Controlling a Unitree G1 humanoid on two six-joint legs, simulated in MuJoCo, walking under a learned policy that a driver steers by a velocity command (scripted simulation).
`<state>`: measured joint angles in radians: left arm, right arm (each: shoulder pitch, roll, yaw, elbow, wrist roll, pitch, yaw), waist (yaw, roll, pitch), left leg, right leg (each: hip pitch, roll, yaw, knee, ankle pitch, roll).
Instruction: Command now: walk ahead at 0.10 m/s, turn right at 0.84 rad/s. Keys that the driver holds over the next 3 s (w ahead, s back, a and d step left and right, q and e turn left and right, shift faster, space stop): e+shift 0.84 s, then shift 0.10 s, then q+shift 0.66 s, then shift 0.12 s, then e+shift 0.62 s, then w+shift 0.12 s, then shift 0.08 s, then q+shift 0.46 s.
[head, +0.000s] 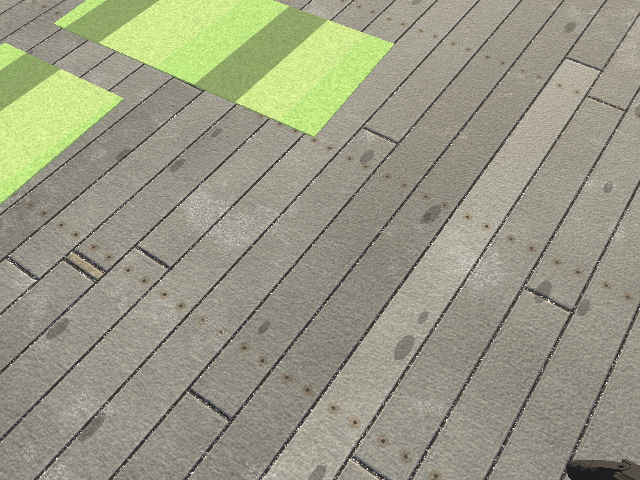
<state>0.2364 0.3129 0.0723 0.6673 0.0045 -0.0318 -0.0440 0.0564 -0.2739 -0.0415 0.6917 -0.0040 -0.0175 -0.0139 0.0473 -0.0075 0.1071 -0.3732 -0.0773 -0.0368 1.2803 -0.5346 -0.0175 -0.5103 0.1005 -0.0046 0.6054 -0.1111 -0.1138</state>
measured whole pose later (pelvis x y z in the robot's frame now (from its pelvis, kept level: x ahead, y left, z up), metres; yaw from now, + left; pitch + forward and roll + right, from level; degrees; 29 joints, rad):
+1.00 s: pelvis +0.10 +0.05 +0.02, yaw -55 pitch +3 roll +2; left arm 0.17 0.31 0.07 0.57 0.00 0.04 0.01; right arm 0.12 -0.35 -0.10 0.73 0.00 0.02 -0.02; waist -0.02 0.04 0.07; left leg -0.53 0.07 0.05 1.10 -0.45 -0.07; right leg -0.32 -0.01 0.00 0.54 -0.27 -0.03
